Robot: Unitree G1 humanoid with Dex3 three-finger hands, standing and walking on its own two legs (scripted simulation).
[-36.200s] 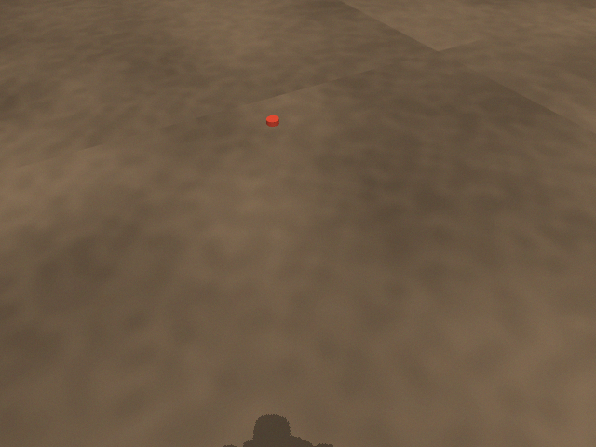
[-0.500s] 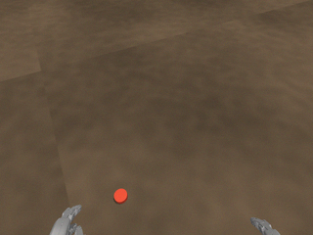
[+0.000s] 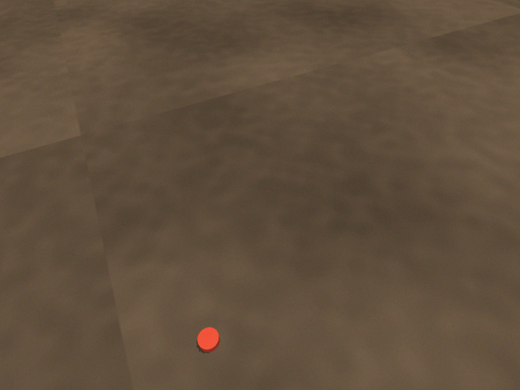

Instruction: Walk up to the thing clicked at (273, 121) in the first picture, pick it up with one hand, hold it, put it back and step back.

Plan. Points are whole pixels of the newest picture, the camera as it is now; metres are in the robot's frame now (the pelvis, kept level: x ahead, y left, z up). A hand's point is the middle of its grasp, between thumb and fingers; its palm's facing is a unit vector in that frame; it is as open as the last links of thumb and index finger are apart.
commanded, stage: stand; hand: left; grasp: from above
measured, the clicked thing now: (208, 339) +0.46 +0.25 -0.76
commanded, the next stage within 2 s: step back in 1.84 s
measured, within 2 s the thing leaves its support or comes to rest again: neither
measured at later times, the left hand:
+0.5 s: hand out of the picture +0.05 +0.24 -0.15, palm faces +0.01 -0.94 -0.34, open 7.4 cm
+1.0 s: hand out of the picture +0.07 +0.24 -0.15, palm faces +0.01 -0.94 -0.34, open 7.4 cm
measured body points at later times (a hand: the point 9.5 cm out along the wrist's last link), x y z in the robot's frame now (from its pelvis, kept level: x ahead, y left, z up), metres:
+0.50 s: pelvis -0.01 -0.01 +0.01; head -0.01 -0.01 +0.46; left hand +0.05 +0.29 -0.13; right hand +0.05 -0.30 -0.13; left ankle +0.01 +0.13 -0.74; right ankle +0.00 -0.15 -0.74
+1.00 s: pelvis +0.01 -0.01 +0.01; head +0.02 -0.02 +0.46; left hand +0.07 +0.28 -0.12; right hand +0.07 -0.30 -0.13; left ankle +0.01 +0.13 -0.74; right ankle +0.00 -0.15 -0.74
